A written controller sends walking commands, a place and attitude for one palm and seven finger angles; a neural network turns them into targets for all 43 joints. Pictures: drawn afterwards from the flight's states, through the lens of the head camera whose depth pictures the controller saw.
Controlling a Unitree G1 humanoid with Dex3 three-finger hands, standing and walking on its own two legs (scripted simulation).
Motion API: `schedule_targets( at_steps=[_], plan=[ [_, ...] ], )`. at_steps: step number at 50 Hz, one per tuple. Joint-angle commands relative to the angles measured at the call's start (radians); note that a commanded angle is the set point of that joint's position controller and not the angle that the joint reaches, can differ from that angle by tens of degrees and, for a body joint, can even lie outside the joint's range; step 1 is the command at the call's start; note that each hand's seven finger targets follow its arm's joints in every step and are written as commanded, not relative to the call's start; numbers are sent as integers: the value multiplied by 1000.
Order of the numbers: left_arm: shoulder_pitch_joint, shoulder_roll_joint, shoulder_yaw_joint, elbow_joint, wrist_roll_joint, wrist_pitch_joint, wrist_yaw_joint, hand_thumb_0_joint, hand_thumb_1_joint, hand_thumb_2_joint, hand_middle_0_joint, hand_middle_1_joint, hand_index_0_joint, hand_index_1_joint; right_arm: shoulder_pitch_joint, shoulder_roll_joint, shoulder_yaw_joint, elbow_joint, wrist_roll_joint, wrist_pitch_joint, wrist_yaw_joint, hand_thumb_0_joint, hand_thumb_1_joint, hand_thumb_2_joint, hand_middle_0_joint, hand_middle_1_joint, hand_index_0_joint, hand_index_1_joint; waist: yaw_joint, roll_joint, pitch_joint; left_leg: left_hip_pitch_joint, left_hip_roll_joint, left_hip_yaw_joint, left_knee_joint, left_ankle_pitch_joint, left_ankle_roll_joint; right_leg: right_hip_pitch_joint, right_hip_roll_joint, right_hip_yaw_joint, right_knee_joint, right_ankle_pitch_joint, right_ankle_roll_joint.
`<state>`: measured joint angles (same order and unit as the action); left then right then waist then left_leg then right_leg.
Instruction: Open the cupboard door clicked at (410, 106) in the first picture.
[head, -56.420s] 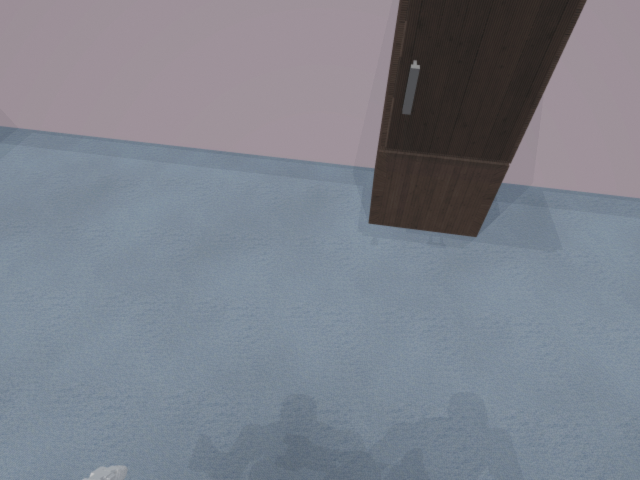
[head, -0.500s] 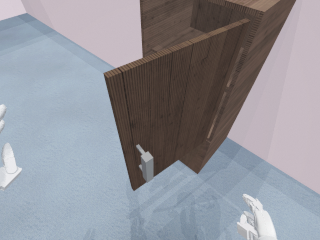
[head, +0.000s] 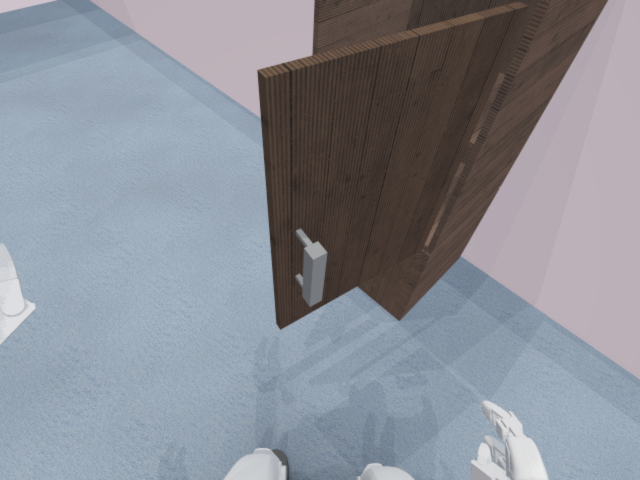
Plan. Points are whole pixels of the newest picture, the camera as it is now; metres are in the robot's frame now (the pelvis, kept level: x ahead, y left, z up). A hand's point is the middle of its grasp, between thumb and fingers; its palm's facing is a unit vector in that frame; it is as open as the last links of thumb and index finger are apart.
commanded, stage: step back with the hand held close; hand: left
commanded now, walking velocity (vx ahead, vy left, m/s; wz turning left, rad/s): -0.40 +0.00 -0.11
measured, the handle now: (306, 267) +0.46 +0.04 -0.08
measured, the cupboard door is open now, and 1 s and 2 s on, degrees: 78 78 78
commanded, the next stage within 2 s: stop stepping back and stand still in 0.10 s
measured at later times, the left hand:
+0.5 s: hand (33, 384) +0.17 +0.23 +0.17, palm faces +0.28 -0.81 -0.51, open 7.4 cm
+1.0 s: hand (15, 464) +0.12 +0.22 +0.17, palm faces +0.31 -0.83 -0.46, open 7.4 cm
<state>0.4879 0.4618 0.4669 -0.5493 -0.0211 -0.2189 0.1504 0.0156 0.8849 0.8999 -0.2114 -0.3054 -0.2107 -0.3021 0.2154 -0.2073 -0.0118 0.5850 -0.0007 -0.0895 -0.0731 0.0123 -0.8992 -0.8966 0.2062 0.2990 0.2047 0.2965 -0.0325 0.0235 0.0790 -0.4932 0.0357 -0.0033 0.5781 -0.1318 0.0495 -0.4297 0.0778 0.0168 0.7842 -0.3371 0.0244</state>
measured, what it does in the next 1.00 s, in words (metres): walks backwards: right foot, then left foot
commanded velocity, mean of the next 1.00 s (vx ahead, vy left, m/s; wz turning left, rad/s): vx -0.04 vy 0.01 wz -0.02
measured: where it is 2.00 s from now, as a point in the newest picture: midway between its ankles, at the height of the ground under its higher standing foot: outside the picture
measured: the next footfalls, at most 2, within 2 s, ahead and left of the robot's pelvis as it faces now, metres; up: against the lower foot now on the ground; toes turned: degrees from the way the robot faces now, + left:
right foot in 0.16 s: -0.08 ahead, -0.09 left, +0.00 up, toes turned -7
left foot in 0.36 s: -0.01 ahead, +0.07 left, +0.00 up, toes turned -5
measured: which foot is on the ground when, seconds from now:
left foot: down 0.00-0.14, up 0.16-0.34, down 0.36-1.00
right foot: up 0.00-0.14, down 0.16-1.00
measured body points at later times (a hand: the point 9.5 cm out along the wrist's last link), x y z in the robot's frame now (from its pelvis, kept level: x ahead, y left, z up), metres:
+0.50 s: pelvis -0.08 -0.01 +0.01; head -0.04 +0.01 +0.46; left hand +0.15 +0.27 +0.20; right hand +0.09 -0.26 -0.04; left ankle -0.05 +0.07 -0.72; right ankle -0.12 -0.09 -0.72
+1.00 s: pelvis -0.11 -0.02 +0.02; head -0.12 -0.01 +0.47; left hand +0.09 +0.26 +0.19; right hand +0.00 -0.27 -0.07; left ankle -0.05 +0.07 -0.72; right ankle -0.12 -0.09 -0.72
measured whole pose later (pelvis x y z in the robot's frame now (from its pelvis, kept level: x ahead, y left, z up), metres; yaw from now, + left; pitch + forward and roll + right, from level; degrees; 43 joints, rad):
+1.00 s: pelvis -0.11 -0.02 +0.02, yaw -6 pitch +0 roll -1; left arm 0.55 0.40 0.39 -0.42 -0.02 -0.19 0.16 0.02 0.89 0.90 -0.21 -0.30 -0.21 -0.30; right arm 0.26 -0.21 0.02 0.63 -0.01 -0.12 -0.07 0.01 -0.90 -0.90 0.20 0.30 0.20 0.30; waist -0.03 0.00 -0.01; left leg -0.27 0.00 0.03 0.43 -0.16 0.03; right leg -0.18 0.09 -0.04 0.38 -0.20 -0.07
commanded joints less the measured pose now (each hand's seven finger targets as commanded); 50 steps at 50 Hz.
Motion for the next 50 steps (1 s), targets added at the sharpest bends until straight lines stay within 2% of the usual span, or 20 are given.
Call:
schedule_targets(
  at_steps=[1,4,5,6,7,8,10,12,15,16,18,20,21,23,27,30,33,42,49,50],
  plan=[
    [123,132,150,-145,-34,-58,28,0,900,900,-200,-300,-200,-300,-128,-122,-66,-130,-2,-87,13,0,-900,-900,200,300,200,300,49,198,-231,-8,241,-177,-374,-367,81,218,26,-29,196,-171,-26],
    [109,135,127,-138,-51,-56,26,0,900,900,-200,-300,-200,-300,-147,-121,-51,-109,-13,-94,21,0,-900,-900,200,300,200,300,43,235,-161,-22,241,-106,-380,-354,33,257,-2,-30,-77,-206,-51],
    [58,117,93,-161,-56,-63,19,0,900,900,-200,-300,-200,-300,-138,-116,-46,-94,-19,-91,25,0,-900,-900,200,300,200,300,36,169,-141,28,223,-89,-314,-298,3,219,-38,9,-263,-181,-58],
    [10,130,84,-175,-48,-74,16,0,900,900,-200,-300,-200,-300,-129,-111,-48,-80,-15,-86,30,0,-900,-900,200,300,200,300,37,35,-146,109,164,-52,-167,-244,-33,137,-118,145,-451,-144,-86],
    [-37,173,89,-178,-34,-78,22,0,900,900,-200,-300,-200,-300,-117,-95,-48,-73,-12,-70,33,0,-900,-900,200,300,200,300,31,-196,-166,163,51,25,102,-220,-85,11,-303,441,-602,-85,-148],
    [-133,231,107,-184,-5,-83,43,0,900,900,-200,-300,-200,-300,-144,-100,-39,-67,-15,-67,34,0,-900,-900,200,300,200,300,52,-251,-137,125,-15,39,329,-279,-105,-47,-443,500,-643,222,-193],
    [-163,210,64,-169,8,-53,48,0,900,900,-200,-300,-200,-300,-169,-92,-37,-75,0,-70,18,0,-900,-900,200,300,200,300,43,-288,-176,-23,-67,6,454,-341,-92,199,-346,293,-418,972,-122],
    [-100,166,55,-117,12,-22,42,0,900,900,-200,-300,-200,-300,-182,-79,-4,-96,6,-46,-3,0,-900,-900,200,300,200,300,41,-183,-182,30,-68,73,304,-284,-76,315,-295,184,-321,1141,-127],
    [-46,143,60,-147,-11,-12,39,0,900,900,-200,-300,-200,-300,-143,-91,2,-109,17,-29,-13,0,-900,-900,200,300,200,300,20,-32,-240,251,-93,114,-94,-11,-54,351,-214,101,-242,1012,-78],
    [-26,149,67,-178,-21,-9,38,0,900,900,-200,-300,-200,-300,-126,-113,-8,-119,21,-30,-11,0,-900,-900,200,300,200,300,18,6,-276,366,-28,78,-206,232,-35,325,-162,83,-204,864,-38],
    [7,160,95,-209,-27,-21,31,0,900,900,-200,-300,-200,-300,-99,-145,-31,-142,26,-36,11,0,-900,-900,200,300,200,300,49,83,-304,527,184,-89,-201,593,32,153,-65,81,-164,72,-8],
    [129,139,105,-146,-26,-19,23,0,900,900,-200,-300,-200,-300,-70,-108,-24,-147,5,-59,21,0,-900,-900,200,300,200,300,32,213,-263,528,198,-152,-222,673,30,72,-38,-5,-149,-120,-18],
    [111,163,114,-197,-23,-21,19,0,900,900,-200,-300,-200,-300,-64,-107,-18,-142,-5,-65,23,0,-900,-900,200,300,200,300,27,271,-242,510,195,-155,-227,724,6,73,-46,-21,-137,-98,-17],
    [137,154,108,-231,-16,-23,16,0,900,900,-200,-300,-200,-300,-54,-114,-18,-138,-8,-75,31,0,-900,-900,200,300,200,300,23,195,-255,464,184,-102,-207,644,8,141,-49,-27,-167,-26,-18],
    [179,156,128,-180,-26,-15,21,0,900,900,-200,-300,-200,-300,-79,-132,-13,-149,0,-71,15,0,-900,-900,200,300,200,300,25,127,-181,142,168,-63,-255,102,19,377,-70,-26,-317,98,-9],
    [147,143,121,-118,-33,-14,26,0,900,900,-200,-300,-200,-300,-77,-129,-24,-144,9,-63,4,0,-900,-900,200,300,200,300,17,-20,-146,98,53,-30,-161,-209,-29,318,-147,135,-463,122,-53],
    [87,131,76,-95,-29,-14,36,0,900,900,-200,-300,-200,-300,-59,-121,-27,-110,6,-53,3,0,-900,-900,200,300,200,300,8,-87,-129,216,-5,-11,26,-176,-47,111,-270,292,-594,-73,-111],
    [-47,132,33,-74,1,-31,35,0,900,900,-200,-300,-200,-300,-97,-127,-8,-90,-3,-78,-23,0,-900,-900,200,300,200,300,28,57,-35,183,56,-130,-285,-271,-6,170,-99,95,-514,-87,-32],
    [81,130,71,-65,-14,-37,27,0,900,900,-200,-300,-200,-300,-78,-121,-15,-105,-7,-80,-9,0,-900,-900,200,300,200,300,31,62,-119,180,35,-84,-252,-198,-21,256,-104,97,-515,26,-42],
    [-57,-69,-364,713,67,118,-121,0,900,900,-200,-300,-200,-300,-148,-273,-55,161,-4,-103,80,0,-900,-900,200,300,200,300,3,39,-51,127,64,-107,-55,74,-14,133,-171,28,-360,221,-76]
  ],
)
